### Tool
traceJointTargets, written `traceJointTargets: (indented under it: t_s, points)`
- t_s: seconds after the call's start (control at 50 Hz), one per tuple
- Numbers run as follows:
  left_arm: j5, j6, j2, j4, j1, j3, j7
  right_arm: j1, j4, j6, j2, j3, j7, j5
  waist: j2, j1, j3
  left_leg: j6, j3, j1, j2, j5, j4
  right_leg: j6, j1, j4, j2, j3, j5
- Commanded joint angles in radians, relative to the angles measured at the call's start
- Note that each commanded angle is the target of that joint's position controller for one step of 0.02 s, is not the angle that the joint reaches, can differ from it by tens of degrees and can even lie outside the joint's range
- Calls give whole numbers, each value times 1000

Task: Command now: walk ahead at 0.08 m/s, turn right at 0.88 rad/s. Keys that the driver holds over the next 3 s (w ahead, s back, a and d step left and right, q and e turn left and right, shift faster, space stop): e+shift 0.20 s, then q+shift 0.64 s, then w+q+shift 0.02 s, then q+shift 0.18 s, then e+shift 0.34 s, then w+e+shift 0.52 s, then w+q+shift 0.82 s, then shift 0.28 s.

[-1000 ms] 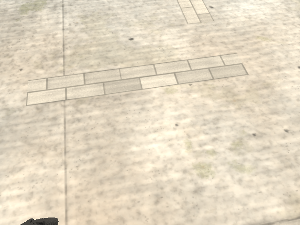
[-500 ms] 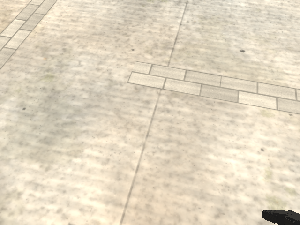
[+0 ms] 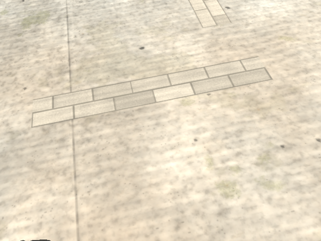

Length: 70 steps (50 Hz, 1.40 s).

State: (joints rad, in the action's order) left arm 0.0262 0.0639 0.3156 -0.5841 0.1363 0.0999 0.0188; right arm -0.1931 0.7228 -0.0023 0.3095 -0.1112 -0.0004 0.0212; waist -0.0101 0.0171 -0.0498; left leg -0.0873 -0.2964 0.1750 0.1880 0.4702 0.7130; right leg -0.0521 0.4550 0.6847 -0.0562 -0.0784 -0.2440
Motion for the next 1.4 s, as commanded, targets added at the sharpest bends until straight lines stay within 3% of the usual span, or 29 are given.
traceJointTargets:
  t_s: [0.02,0.04,0.08,0.12,0.22,0.34,0.4,0.46,0.54,0.62,0.64,0.66,0.68,0.7,0.74,0.76,0.84,0.9,1.04,1.1,1.12,1.14,1.16,1.18,1.2,1.24,1.28,1.38,1.4]
  points:
    - [-37,-46,342,67,224,90,-7,22,-150,-30,52,1,5,-45,331,-63,341,-21,298,590,-195,271,707,-381,-591,-319,-319,810,412]
    - [-35,-74,273,69,205,71,12,119,-152,-35,115,-10,15,-13,133,-107,306,6,372,637,-168,170,707,-346,-572,-377,-307,724,281]
    - [2,-83,196,62,121,47,-4,145,-142,-42,99,-4,42,-28,56,-50,179,48,408,635,-124,3,577,-238,-442,-363,-218,595,162]
    - [-8,-69,167,91,24,32,-30,130,-132,-35,120,-13,43,-40,86,6,161,54,416,522,-132,-100,487,-189,-306,-364,-150,498,235]
    - [-8,-57,174,87,37,31,-63,99,-92,-21,67,10,36,-37,66,8,206,4,409,507,-192,-204,348,-174,-318,-312,-103,444,408]
    - [-52,-61,22,38,16,-43,-57,98,-64,-2,25,39,26,-24,118,-26,190,-12,378,338,-97,-302,171,-140,-253,-313,-97,339,389]
    - [-69,-70,63,6,15,-37,-38,119,-81,-6,62,32,17,-9,142,-56,115,16,338,263,-111,-236,84,-160,-224,-331,-118,321,357]
    - [-53,-51,123,-11,34,-14,-44,128,-118,-8,108,19,7,7,133,-78,69,34,319,365,-135,-70,97,-202,-344,-287,-184,363,489]
    - [-35,-24,108,-7,15,-7,-64,71,-127,-6,74,26,-16,15,106,-64,104,42,299,396,-142,-3,83,-209,-482,-218,-238,357,722]
    - [-5,-20,102,1,-46,2,-70,-33,-111,-4,67,20,-26,14,117,3,147,87,230,195,-203,-226,-203,-121,-436,-99,-173,212,737]
    - [-3,-32,93,-4,-33,4,-70,-75,-112,-7,114,2,-17,3,64,25,167,134,329,58,-180,-431,-290,-49,-335,28,-107,148,633]
    - [-49,-49,56,40,-60,-4,-65,-121,-134,-12,257,-36,-2,-10,-194,17,207,262,693,-166,51,-929,-295,62,-32,318,28,53,183]
    - [-78,-65,42,68,-137,-12,-58,-168,-132,-16,266,-32,-8,-32,-300,52,253,444,911,-279,184,-1194,-302,102,207,486,178,135,-428]
    - [-59,-73,66,47,-104,-7,-48,-143,-139,-19,217,-20,-6,-36,-149,47,257,447,828,-284,169,-1116,-297,108,242,585,123,208,-427]
    - [-35,-74,61,17,-102,-5,-48,-38,-154,-6,183,-17,12,3,-35,2,174,342,687,-227,43,-962,-289,119,282,544,88,203,-269]
    - [-38,-72,70,18,-114,-1,-52,-11,-164,5,174,-12,22,19,-38,-5,160,319,671,-202,15,-928,-299,129,268,500,75,206,-213]
    - [-28,-76,47,4,-108,-6,-48,-21,-176,31,184,-15,42,8,-86,-10,166,301,680,-174,-49,-899,-303,160,221,377,123,194,-106]
    - [-25,-89,52,5,-148,-4,-46,-31,-179,33,189,-16,50,12,-118,2,137,289,749,-137,-81,-568,-333,160,204,194,135,208,-47]
    - [-20,-125,84,-5,-168,9,-31,5,-215,50,200,-22,51,7,-177,8,141,255,890,-100,-100,-761,-232,141,55,-36,166,242,-33]
    - [-25,-136,101,-47,-76,13,-11,48,-222,50,154,3,51,1,-187,-13,176,223,841,-82,-113,-733,-173,99,-129,-199,119,194,118]
    - [-32,-140,87,-50,-68,8,-7,32,-210,44,121,18,48,-4,-156,-19,175,203,815,-37,-141,-663,-161,75,-244,-289,95,200,275]
    - [-52,-139,93,-33,-74,-2,-8,-30,-193,33,50,44,41,-32,-31,1,222,159,748,9,-206,-457,-78,25,-382,-323,-29,343,472]
    - [-72,-131,97,-31,-99,-16,-7,-144,-164,30,26,53,40,-55,185,73,206,95,655,88,-324,92,39,-104,-431,-304,-169,526,731]
    - [-69,-130,24,-61,-91,-43,-1,-158,-162,33,71,41,43,-52,264,91,158,30,594,124,-274,215,51,-225,-337,-357,-249,705,574]
    - [-45,-128,17,-56,-96,-46,5,-89,-158,32,125,27,46,-49,211,53,96,7,547,153,-235,145,32,-220,-318,-364,-195,691,433]
    - [-12,-105,91,-61,-64,-24,-4,5,-157,28,124,16,44,-47,165,13,96,-10,496,182,-240,68,-30,-158,-348,-351,-110,631,255]
    - [-3,-85,200,-50,-35,16,-23,35,-158,18,118,12,41,-29,147,-7,87,-13,453,203,-266,59,9,-140,-339,-356,-91,647,187]
    - [9,-51,168,-31,-7,32,-51,48,-144,-9,69,15,36,-10,174,-22,132,-2,443,201,-289,5,-10,-127,-347,-352,-50,653,212]
    - [15,-42,160,-32,7,33,-57,32,-139,-18,66,16,30,-9,165,-19,176,10,436,156,-287,-25,-56,-125,-332,-369,-34,653,37]
